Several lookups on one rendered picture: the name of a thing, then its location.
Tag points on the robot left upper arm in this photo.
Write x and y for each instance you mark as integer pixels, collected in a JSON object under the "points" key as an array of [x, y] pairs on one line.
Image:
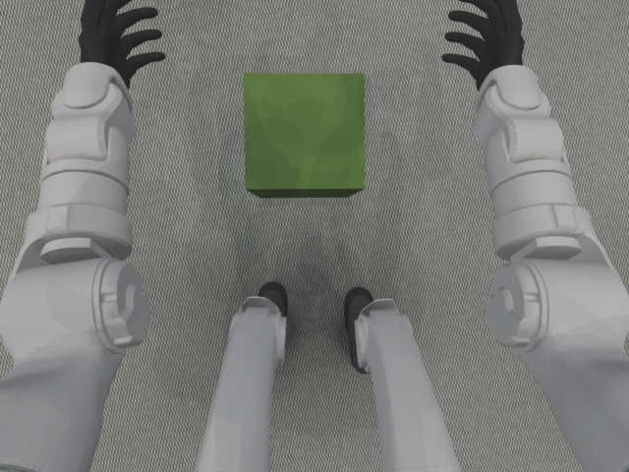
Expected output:
{"points": [[67, 328]]}

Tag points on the carton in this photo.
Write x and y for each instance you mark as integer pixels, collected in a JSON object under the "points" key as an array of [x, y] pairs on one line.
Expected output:
{"points": [[304, 134]]}

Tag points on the robot left hand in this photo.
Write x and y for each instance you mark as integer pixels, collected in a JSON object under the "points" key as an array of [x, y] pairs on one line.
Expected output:
{"points": [[100, 40]]}

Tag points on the robot right forearm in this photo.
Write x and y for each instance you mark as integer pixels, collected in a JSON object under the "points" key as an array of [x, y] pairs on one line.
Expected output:
{"points": [[528, 175]]}

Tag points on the robot right thigh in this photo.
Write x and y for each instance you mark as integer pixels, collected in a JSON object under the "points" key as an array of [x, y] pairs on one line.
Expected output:
{"points": [[412, 433]]}

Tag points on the robot right upper arm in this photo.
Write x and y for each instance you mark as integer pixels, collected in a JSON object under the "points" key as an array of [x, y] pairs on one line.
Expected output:
{"points": [[568, 322]]}

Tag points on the right robot foot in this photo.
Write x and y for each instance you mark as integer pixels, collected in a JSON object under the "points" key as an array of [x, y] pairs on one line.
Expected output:
{"points": [[356, 299]]}

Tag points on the robot right hand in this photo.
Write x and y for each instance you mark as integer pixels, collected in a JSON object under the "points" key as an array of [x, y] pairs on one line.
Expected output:
{"points": [[503, 43]]}

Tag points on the robot left forearm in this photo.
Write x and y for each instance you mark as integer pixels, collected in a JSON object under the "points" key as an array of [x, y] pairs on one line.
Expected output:
{"points": [[85, 175]]}

